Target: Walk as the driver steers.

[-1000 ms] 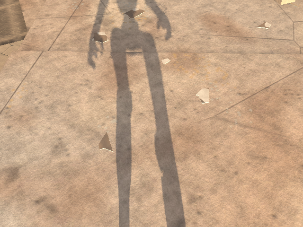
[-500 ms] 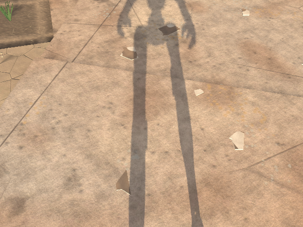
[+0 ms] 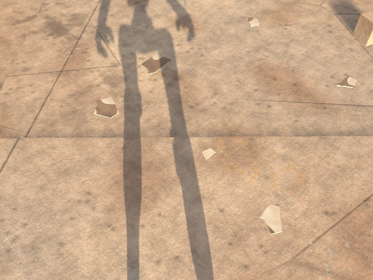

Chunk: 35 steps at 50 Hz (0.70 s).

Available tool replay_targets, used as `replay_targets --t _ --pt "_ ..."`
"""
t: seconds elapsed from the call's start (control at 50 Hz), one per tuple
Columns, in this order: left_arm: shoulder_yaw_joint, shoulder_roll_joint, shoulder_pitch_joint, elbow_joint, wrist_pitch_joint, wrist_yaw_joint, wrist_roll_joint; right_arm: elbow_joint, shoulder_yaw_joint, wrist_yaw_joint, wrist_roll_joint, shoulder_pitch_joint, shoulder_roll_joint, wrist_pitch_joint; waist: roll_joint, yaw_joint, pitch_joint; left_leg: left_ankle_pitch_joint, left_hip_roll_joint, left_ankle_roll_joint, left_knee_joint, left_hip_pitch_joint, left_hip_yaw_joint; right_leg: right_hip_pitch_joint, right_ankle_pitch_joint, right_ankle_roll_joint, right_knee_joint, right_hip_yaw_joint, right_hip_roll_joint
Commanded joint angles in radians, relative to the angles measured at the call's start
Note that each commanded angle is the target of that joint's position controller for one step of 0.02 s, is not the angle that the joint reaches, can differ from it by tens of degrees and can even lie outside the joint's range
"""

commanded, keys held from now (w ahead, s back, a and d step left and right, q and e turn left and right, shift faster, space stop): w+e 0.42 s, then w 0.20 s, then w+q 0.38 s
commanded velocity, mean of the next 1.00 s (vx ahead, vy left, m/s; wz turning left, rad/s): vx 0.50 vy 0.00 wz -0.25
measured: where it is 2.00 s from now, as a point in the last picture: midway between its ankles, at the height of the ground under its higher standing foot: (217, 140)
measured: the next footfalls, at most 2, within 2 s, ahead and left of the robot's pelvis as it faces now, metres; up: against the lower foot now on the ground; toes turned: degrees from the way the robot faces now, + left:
left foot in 0.20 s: +0.30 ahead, +0.15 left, +0.00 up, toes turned -12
right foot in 0.72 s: +0.50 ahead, -0.18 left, +0.00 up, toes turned -21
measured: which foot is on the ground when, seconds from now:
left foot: up 0.00-0.18, down 0.20-0.72, up 0.74-1.00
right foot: down 0.00-0.22, up 0.24-0.70, down 0.72-1.00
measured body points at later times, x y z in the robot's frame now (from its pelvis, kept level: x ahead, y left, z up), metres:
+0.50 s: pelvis +0.27 +0.05 +0.00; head +0.30 +0.05 +0.45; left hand +0.52 +0.25 -0.09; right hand +0.23 -0.23 -0.11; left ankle +0.27 +0.16 -0.74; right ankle +0.31 -0.13 -0.67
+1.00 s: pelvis +0.51 -0.08 +0.00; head +0.52 -0.09 +0.45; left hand +0.64 +0.17 -0.11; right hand +0.57 -0.39 -0.11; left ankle +0.64 +0.06 -0.66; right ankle +0.46 -0.17 -0.74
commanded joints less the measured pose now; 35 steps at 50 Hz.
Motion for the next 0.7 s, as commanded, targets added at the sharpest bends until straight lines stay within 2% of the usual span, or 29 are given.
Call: replay_targets --t 0.02,0.06,0.12,0.16,0.18,0.2,0.22,0.24,0.26,0.28,0.3,0.32,0.36,0.4,0.46,0.5,0.58,0.64,0.66,0.68,0.7 --pt "0.053 0.176 -0.047 -0.064 -0.011 0.02 -0.01 -0.064 -0.007 -0.003 -0.002 -0.047 -0.044 -0.007 -0.094 -0.007 -0.027 0.211 -0.046 -0.03 -0.223 0.128 0.052 -0.124 0.216 -0.159 -0.122 0.137 -0.179" --pt "0.057 0.184 0.005 -0.043 -0.003 0.024 -0.015 -0.076 -0.009 0.003 0.011 -0.116 -0.049 -0.014 -0.105 0.029 -0.041 0.323 -0.082 -0.031 -0.337 0.187 0.046 -0.11 0.136 -0.133 -0.104 0.167 -0.182" --pt "0.059 0.178 0.031 -0.029 0.005 0.028 -0.023 -0.083 -0.03 0.008 0.027 -0.13 -0.093 -0.022 -0.13 0.02 -0.051 0.299 -0.081 -0.006 -0.428 0.221 -0.009 -0.02 0.032 -0.1 -0.033 0.268 -0.224" --pt "0.06 0.17 0.019 -0.03 0.011 0.027 -0.017 -0.074 -0.047 0.007 0.03 -0.09 -0.117 -0.028 -0.152 -0.011 -0.054 0.216 -0.077 0.029 -0.45 0.273 -0.01 0.017 0.02 -0.077 0.036 0.32 -0.244" --pt "0.054 0.149 0.013 -0.033 0.014 0.026 -0.014 -0.058 -0.058 0.004 0.028 -0.029 -0.126 -0.031 -0.151 -0.046 -0.071 0.193 -0.075 0.054 -0.48 0.36 0.005 0.009 0.023 -0.056 0.094 0.317 -0.221" --pt "0.038 0.101 0.019 -0.04 0.012 0.021 -0.008 -0.049 -0.073 -0.002 0.017 0.066 -0.155 -0.035 -0.119 -0.093 -0.146 0.155 -0.007 0.097 -0.488 0.525 -0.04 -0.033 0.007 -0.022 0.251 0.272 -0.169" --pt "0.012 0.023 0.067 -0.055 0.01 0.018 0.015 -0.041 -0.086 -0.01 0.01 0.198 -0.209 -0.03 0.057 -0.119 -0.288 0.091 0.181 0.15 -0.494 0.767 -0.239 -0.16 -0.272 0.02 0.553 0.159 -0.08" --pt "0.006 0.025 0.173 -0.094 -0.001 0.016 -0.027 -0.004 -0.104 0.001 0.004 0.24 -0.272 -0.015 0.398 -0.054 -0.331 -0.235 0.356 0.301 -0.634 0.939 -0.743 -0.497 -0.457 0.057 0.84 0.069 -0.025" --pt "0.028 0.127 0.144 -0.058 0.002 0.022 -0.037 -0.032 -0.085 0.005 0.016 0.19 -0.172 -0.014 0.21 -0.083 -0.226 -0.393 0.325 0.279 -0.681 0.858 -0.728 -0.573 -0.37 0.076 0.95 0.104 -0.093" --pt "0.04 0.162 0.042 -0.069 0.009 0.021 -0.028 -0.035 -0.072 0.0 0.019 0.156 -0.124 -0.009 0.114 -0.102 -0.127 -0.317 0.283 0.24 -0.675 0.76 -0.538 -0.584 -0.276 0.081 0.966 0.074 -0.123" --pt "0.04 0.149 -0.003 -0.075 0.014 0.022 -0.017 -0.035 -0.064 0.0 0.009 0.117 -0.105 -0.007 0.044 -0.089 -0.081 -0.151 0.237 0.224 -0.68 0.66 -0.403 -0.543 -0.208 0.087 0.941 0.056 -0.155" --pt "0.043 0.138 -0.033 -0.086 0.015 0.02 -0.009 -0.024 -0.059 -0.002 0.006 0.093 -0.082 -0.005 0.049 -0.076 -0.043 -0.034 0.2 0.224 -0.695 0.603 -0.309 -0.529 -0.167 0.09 0.893 0.057 -0.18" --pt "0.041 0.105 -0.027 -0.089 0.023 0.011 -0.019 -0.006 -0.056 -0.006 0.005 0.085 -0.066 -0.012 0.098 -0.057 -0.03 0.076 0.161 0.219 -0.738 0.545 -0.179 -0.472 -0.128 0.093 0.846 0.032 -0.208" --pt "0.036 0.075 -0.049 -0.098 0.032 0.008 -0.016 0.017 -0.063 -0.006 0.012 0.094 -0.077 -0.019 0.082 -0.054 -0.017 0.157 0.165 0.237 -0.766 0.54 -0.104 -0.491 -0.106 0.1 0.803 0.018 -0.215" --pt "0.024 0.044 -0.107 -0.116 0.03 0.005 -0.008 0.054 -0.072 -0.005 0.011 0.118 -0.104 -0.018 0.04 -0.063 -0.006 0.271 0.177 0.261 -0.787 0.568 -0.034 -0.528 -0.03 0.11 0.671 0.022 -0.215" --pt "0.015 0.028 -0.143 -0.118 0.02 -0.004 -0.007 0.074 -0.073 -0.002 0.016 0.117 -0.113 -0.012 0.033 -0.07 -0.002 0.312 0.159 0.256 -0.795 0.577 0.028 -0.5 0.058 0.104 0.541 0.006 -0.207" --pt "0.0 0.01 -0.281 -0.149 -0.001 -0.028 -0.009 0.123 -0.076 -0.002 0.037 0.165 -0.144 0.002 0.023 -0.112 0.038 0.33 0.155 0.242 -0.8 0.597 0.099 -0.43 0.156 0.084 0.324 -0.071 -0.184" --pt "0.003 0.025 -0.343 -0.179 -0.007 -0.039 -0.01 0.166 -0.079 0.001 0.053 0.213 -0.161 0.019 0.039 -0.111 0.053 0.415 0.192 0.234 -0.764 0.674 0.083 -0.403 0.078 0.049 0.239 -0.096 -0.167" --pt "0.009 0.038 -0.337 -0.183 -0.01 -0.04 -0.008 0.175 -0.079 0.0 0.058 0.214 -0.169 0.026 0.051 -0.092 0.046 0.505 0.198 0.228 -0.73 0.694 0.077 -0.366 0.037 0.033 0.21 -0.107 -0.152" --pt "0.021 0.062 -0.289 -0.174 -0.013 -0.039 -0.004 0.18 -0.081 -0.002 0.061 0.207 -0.183 0.032 0.066 -0.052 0.013 0.652 0.192 0.217 -0.663 0.7 0.079 -0.274 0.014 0.015 0.178 -0.123 -0.126" --pt "0.042 0.096 -0.165 -0.138 -0.015 -0.034 0.0 0.184 -0.078 -0.004 0.064 0.189 -0.188 0.038 0.061 0.027 -0.061 0.773 0.16 0.194 -0.527 0.667 0.11 -0.085 0.068 -0.012 0.12 -0.144 -0.098"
